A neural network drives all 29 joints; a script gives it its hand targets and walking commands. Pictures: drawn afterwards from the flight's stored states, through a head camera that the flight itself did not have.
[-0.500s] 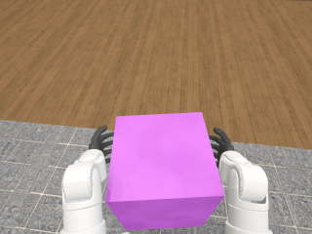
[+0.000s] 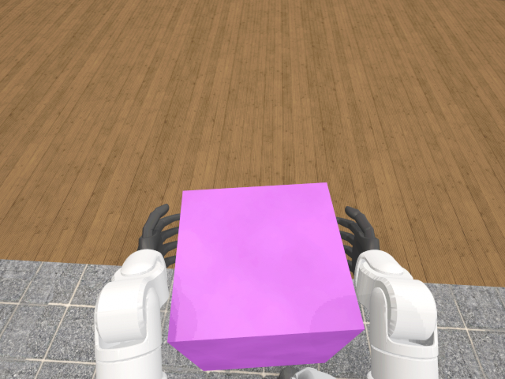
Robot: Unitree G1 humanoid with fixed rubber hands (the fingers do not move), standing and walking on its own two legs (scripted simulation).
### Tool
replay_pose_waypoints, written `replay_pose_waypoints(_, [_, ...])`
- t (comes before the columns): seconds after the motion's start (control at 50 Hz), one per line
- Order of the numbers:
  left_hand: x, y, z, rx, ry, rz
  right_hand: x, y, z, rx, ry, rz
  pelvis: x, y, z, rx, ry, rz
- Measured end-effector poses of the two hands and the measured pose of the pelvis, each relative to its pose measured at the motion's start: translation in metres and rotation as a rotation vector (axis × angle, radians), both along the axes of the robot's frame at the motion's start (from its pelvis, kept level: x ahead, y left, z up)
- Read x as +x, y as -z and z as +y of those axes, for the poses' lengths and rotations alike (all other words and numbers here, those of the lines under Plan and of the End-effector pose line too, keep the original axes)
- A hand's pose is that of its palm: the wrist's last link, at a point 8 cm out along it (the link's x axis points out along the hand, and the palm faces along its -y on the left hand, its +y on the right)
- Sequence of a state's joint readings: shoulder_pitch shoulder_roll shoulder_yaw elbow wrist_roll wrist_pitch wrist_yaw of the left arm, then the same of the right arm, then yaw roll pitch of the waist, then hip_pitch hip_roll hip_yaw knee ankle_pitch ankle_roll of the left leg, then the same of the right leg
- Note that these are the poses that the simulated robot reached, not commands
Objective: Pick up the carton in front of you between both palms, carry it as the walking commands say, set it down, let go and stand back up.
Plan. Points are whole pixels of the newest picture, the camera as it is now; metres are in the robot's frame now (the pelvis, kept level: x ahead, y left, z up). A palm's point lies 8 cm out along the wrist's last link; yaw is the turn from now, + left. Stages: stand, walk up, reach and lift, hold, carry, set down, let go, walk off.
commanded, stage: carry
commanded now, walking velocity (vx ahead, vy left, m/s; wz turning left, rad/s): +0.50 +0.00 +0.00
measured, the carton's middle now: (260, 284) +0.26 +0.00 +0.02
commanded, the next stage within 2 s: none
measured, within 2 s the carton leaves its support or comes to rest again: neither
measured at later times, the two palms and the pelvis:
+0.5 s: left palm (177, 101) +0.62 +0.16 +0.12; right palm (317, 103) +0.61 -0.14 +0.12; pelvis +0.35 +0.01 +0.00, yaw +1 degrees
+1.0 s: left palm (192, 7) +1.05 +0.17 +0.16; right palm (293, 11) +1.05 -0.13 +0.16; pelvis +0.68 +0.01 -0.01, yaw +1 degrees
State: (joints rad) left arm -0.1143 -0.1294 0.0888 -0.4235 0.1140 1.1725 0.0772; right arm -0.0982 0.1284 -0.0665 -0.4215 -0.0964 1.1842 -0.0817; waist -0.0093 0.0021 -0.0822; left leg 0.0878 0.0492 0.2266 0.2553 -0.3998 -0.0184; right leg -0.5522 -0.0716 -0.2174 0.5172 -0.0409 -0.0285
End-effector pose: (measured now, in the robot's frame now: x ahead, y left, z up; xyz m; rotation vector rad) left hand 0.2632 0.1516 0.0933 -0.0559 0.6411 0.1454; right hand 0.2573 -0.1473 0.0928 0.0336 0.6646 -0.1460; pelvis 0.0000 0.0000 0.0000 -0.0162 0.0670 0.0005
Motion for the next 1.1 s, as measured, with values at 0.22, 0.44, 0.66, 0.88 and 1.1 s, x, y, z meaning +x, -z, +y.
replay_pose_waypoints(0.22, [0.138,0.001,-0.011,0.019,-0.081,0.095,0.160,0.009,-0.010,0.033,-0.070,0.095,0.142,-0.013,-0.027,0.033,-0.046,0.010])
replay_pose_waypoints(0.44, [0.301,-0.028,-0.001,0.013,-0.031,-0.020,0.307,-0.019,-0.001,0.032,-0.018,-0.021,0.297,-0.012,-0.004,0.034,-0.023,0.005])
replay_pose_waypoints(0.66, [0.485,-0.030,0.030,-0.058,0.007,-0.050,0.475,-0.034,0.031,0.027,0.063,-0.051,0.444,-0.003,0.036,0.016,0.028,0.000])
replay_pose_waypoints(0.88, [0.672,-0.076,0.028,0.013,0.038,-0.070,0.664,-0.076,0.028,-0.033,0.010,-0.068,0.584,-0.013,0.033,0.004,-0.004,0.018])
replay_pose_waypoints(1.1, [0.849,-0.049,0.022,0.079,-0.036,0.079,0.871,-0.040,0.022,-0.001,-0.097,0.076,0.731,0.002,0.003,0.011,-0.017,0.022])
